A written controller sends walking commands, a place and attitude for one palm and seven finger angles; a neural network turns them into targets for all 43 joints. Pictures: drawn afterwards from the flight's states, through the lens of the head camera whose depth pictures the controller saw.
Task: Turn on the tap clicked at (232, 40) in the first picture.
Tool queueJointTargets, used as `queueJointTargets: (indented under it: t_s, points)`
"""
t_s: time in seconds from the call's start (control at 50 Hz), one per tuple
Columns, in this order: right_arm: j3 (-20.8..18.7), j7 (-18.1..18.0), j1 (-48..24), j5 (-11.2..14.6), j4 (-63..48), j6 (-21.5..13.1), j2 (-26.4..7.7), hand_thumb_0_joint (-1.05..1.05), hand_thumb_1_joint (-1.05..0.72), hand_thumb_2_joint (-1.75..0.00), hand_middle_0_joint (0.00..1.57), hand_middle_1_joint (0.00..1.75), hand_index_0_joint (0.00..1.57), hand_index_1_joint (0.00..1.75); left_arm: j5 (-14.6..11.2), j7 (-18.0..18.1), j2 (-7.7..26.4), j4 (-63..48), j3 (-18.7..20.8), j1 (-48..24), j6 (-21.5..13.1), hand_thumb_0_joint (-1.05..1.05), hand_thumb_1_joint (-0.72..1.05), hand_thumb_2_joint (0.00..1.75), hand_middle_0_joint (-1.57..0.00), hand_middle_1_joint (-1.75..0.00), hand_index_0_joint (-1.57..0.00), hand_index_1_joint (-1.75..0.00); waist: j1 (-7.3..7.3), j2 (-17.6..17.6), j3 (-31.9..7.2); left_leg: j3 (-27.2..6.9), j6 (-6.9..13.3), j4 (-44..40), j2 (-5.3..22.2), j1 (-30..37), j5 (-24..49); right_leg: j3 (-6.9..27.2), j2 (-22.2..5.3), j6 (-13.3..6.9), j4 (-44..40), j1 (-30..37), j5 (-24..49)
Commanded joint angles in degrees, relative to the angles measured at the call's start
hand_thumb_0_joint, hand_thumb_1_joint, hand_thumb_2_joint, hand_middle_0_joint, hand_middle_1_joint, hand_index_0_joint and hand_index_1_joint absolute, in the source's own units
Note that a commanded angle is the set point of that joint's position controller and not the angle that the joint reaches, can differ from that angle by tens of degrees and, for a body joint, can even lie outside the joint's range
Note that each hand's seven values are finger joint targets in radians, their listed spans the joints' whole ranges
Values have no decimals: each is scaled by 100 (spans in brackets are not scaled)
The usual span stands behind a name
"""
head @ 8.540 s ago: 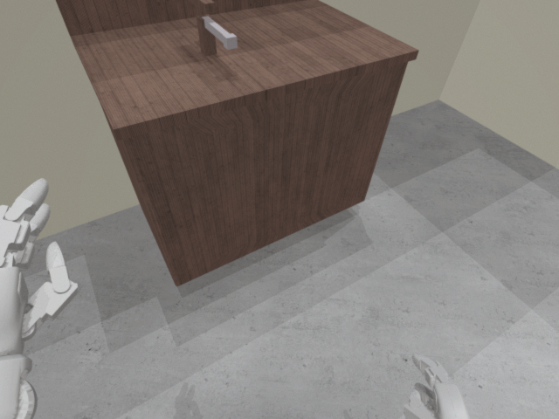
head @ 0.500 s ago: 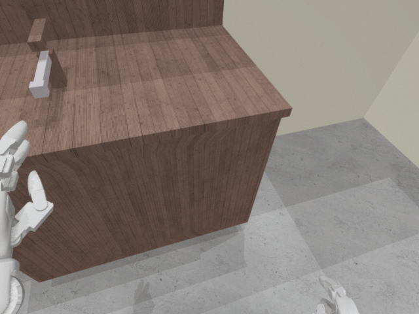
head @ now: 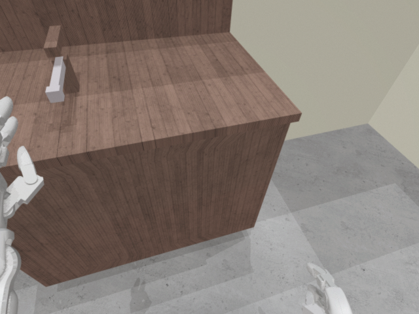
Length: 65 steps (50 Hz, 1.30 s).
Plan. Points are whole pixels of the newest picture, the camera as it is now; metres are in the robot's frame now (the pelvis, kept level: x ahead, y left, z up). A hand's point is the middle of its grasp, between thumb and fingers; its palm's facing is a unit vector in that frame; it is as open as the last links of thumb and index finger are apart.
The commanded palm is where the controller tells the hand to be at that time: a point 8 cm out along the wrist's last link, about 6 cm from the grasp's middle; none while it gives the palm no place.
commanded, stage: look again from close up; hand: left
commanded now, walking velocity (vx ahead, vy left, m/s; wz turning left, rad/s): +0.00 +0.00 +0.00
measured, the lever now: (55, 94) +0.50 +0.42 +0.14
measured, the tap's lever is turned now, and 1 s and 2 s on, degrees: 0 0 0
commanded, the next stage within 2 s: shuffle to correct the standing spot in 0.06 s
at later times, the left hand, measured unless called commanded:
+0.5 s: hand (52, 165) +0.28 +0.29 +0.16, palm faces +0.46 -0.83 -0.32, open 7.4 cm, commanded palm +0.23 +0.32 +0.18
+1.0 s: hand (61, 110) +0.40 +0.34 +0.17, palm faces +0.47 -0.79 -0.40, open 7.4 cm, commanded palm +0.34 +0.37 +0.18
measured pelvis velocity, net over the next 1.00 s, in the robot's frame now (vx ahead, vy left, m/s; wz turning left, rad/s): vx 0.19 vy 0.08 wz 0.04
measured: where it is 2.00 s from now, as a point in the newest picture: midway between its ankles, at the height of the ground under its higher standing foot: outside the picture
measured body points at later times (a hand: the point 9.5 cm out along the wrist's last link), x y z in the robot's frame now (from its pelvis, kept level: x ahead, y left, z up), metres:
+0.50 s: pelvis +0.08 +0.03 -0.01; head +0.07 +0.06 +0.44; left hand +0.25 +0.34 +0.18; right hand +0.26 -0.18 -0.07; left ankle +0.08 +0.09 -0.73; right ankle +0.07 -0.12 -0.73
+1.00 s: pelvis +0.19 +0.08 -0.02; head +0.23 +0.10 +0.43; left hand +0.37 +0.38 +0.19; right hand +0.37 -0.16 -0.10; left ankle +0.25 +0.23 -0.73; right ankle +0.15 -0.06 -0.71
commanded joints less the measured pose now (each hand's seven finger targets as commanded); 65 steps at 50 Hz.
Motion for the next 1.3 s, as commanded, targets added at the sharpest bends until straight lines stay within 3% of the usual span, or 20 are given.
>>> queueJointTargets:
  t_s: [0.0, 0.04, 0.18, 0.38, 0.44, 0.5, 0.6, 0.64, 0.68, 0.72, 0.76, 0.82, 0.88, 0.9, 0.94, 0.98, 1.04, 1.1, 1.2, 1.28]
  points:
    - [-197, 57, -599, 45, -1165, -405, -658, 0, -90, -90, 20, 30, 20, 30, 97, -26, 816, -1729, 33, 258, -397, 0, 90, 90, -20, -30, -20, -30, 16, 198, -503, -909, 68, -1892, 538, -688, -2368, 58, 86, -9, -108, 791, -1024]
    - [-241, 53, -618, -4, -1207, -368, -688, 0, -90, -90, 20, 30, 20, 30, 93, 71, 1397, -1966, 697, 227, -441, 0, 90, 90, -20, -30, -20, -30, -5, 285, -683, -857, 43, -1935, 569, -435, -1978, -41, 147, 19, -14, 861, -650]
    - [-232, 42, -550, -129, -1252, -334, -614, 0, -90, -90, 20, 30, 20, 30, 86, 26, 993, -2113, 554, 62, -596, 0, 90, 90, -20, -30, -20, -30, -115, 1058, -615, -749, 96, -1958, 562, -724, -2694, -132, 121, -111, -96, 1115, -701]
    - [-288, 27, -391, -130, -965, -227, -684, 0, -90, -90, 20, 30, 20, 30, 88, 44, 739, -1860, 108, 68, -385, 0, 90, 90, -20, -30, -20, -30, -272, -286, -482, -381, 51, 122, -60, 266, -561, 1060, -633, -571, -679, -125, -935]
    - [-308, -42, -461, -69, -1017, -195, -764, 0, -90, -90, 20, 30, 20, 30, 43, 31, 950, -2024, 362, -140, -429, 0, 90, 90, -20, -30, -20, -30, -328, 901, -321, -1451, 191, -1336, 550, 697, -1666, 109, 64, -191, 571, -717, -1048]
    - [-293, -26, -357, -173, -1019, -197, -651, 0, -90, -90, 20, 30, 20, 30, 53, 94, 992, -2379, 346, -262, -550, 0, 90, 90, -20, -30, -20, -30, -372, 1225, -498, -2530, 452, -1446, 1314, 1918, 956, -111, 57, -139, 1886, -1770, -1401]
    - [-328, 117, -404, -120, -1142, -207, -689, 0, -90, -90, 20, 30, 20, 30, 66, 116, 816, -2494, 300, 634, -462, 0, 90, 90, -20, -30, -20, -30, -234, 945, -1093, -761, 186, -81, 724, 1400, 2740, -550, -12, -254, -96, 47, -98]
    - [-289, 115, -477, -87, -1188, -89, -610, 0, -90, -90, 20, 30, 20, 30, 35, 153, 1019, -2123, 579, 1305, -432, 0, 90, 90, -20, -30, -20, -30, -61, -11, -1468, -247, 32, 1382, 313, -592, 1705, 395, -686, -631, -401, 2234, 1238]
    - [-409, 117, -433, -111, -1224, -9, -685, 0, -90, -90, 20, 30, 20, 30, -118, 180, 1101, -2091, 770, 1232, -481, 0, 90, 90, -20, -30, -20, -30, -100, -1131, -1271, -251, -145, 3927, -184, -2500, -1584, 3016, -2692, -1754, -958, 2498, 1300]
    - [-458, 131, -314, -62, -1090, 128, -753, 0, -90, -90, 20, 30, 20, 30, -119, 153, 1066, -1968, 848, 1351, -473, 0, 90, 90, -20, -30, -20, -30, -165, -750, -459, -902, -177, 3991, 348, -2644, -1781, 2738, -2551, -1626, -1231, 1306, -238]
    - [-318, 128, -579, -82, -1069, 273, -597, 0, -90, -90, 20, 30, 20, 30, -93, 168, 1112, -2190, 866, 1228, -543, 0, 90, 90, -20, -30, -20, -30, -207, -571, -231, -869, -136, 3330, 658, -2332, -1372, 1702, -2219, -1320, -1007, 811, 710]
    - [-240, 47, -608, -118, -966, 170, -377, 0, -90, -90, 20, 30, 20, 30, -34, 180, 1057, -2402, 739, 800, -580, 0, 90, 90, -20, -30, -20, -30, -195, -733, -459, 156, -99, 1424, 320, -507, -420, 284, -1455, -801, -772, 9, 1258]
    - [-379, -107, -579, -125, -901, -87, -470, 0, -90, -90, 20, 30, 20, 30, -1, 201, 976, -2692, 481, 473, -531, 0, 90, 90, -20, -30, -20, -30, -247, -125, -777, 708, -119, 55, -208, 998, 609, -107, -979, -394, 258, 9, 1270]
    - [-443, -140, -450, -91, -918, -127, -555, 0, -90, -90, 20, 30, 20, 30, 6, 202, 1004, -2849, 477, 354, -549, 0, 90, 90, -20, -30, -20, -30, -328, 334, -994, 380, -15, -153, -61, 1474, 712, -206, -825, -224, 1041, -118, 1269]
    - [-501, -153, -574, -57, -1061, -201, -672, 0, -90, -90, 20, 30, 20, 30, -38, 224, 1086, -3085, 554, 200, -582, 0, 90, 90, -20, -30, -20, -30, -285, 1762, -1355, -2022, 907, -818, 1635, 2136, 2339, -261, -28, 141, 3287, -1189, -1625]
    - [-445, -109, -474, -119, -922, -187, -526, 0, -90, -90, 20, 30, 20, 30, 4, 234, 1062, -2574, 601, 269, -503, 0, 90, 90, -20, -30, -20, -30, -294, 877, -1172, -2255, 1133, -986, 1771, 1647, 2940, 169, -159, 72, 3534, -1263, -1839]
    - [-422, -7, -604, -73, -958, -267, -496, 0, -90, -90, 20, 30, 20, 30, -19, 271, 1133, -2973, 815, 469, -428, 0, 90, 90, -20, -30, -20, -30, -198, 1202, -1286, -956, 642, -703, 1373, 1413, 2954, -38, -194, 58, 1784, -478, -1277]
    - [-340, 122, -533, -100, -1107, -274, -554, 0, -90, -90, 20, 30, 20, 30, -74, 208, 1065, -2913, 781, 1177, -346, 0, 90, 90, -20, -30, -20, -30, -209, 1294, -1176, -883, 362, -507, 1408, 620, 2345, -161, -66, 8, 149, 464, -353]
    - [-285, 105, -455, -32, -1142, -91, -399, 0, -90, -90, 20, 30, 20, 30, -216, 179, 852, -2169, 690, 1535, -56, 0, 90, 90, -20, -30, -20, -30, -246, -1396, -1004, -84, -414, 1464, 11, -455, -946, 1574, -1495, -752, -815, 737, 3492]
    - [-43, -89, -655, -95, -1022, 53, -263, 0, -90, -90, 20, 30, 20, 30, -110, 314, 896, -1760, 683, 1482, -45, 0, 90, 90, -20, -30, -20, -30, -162, -850, -993, -185, -327, 903, 103, -735, -1096, 999, -1362, -646, -349, 1256, 4493]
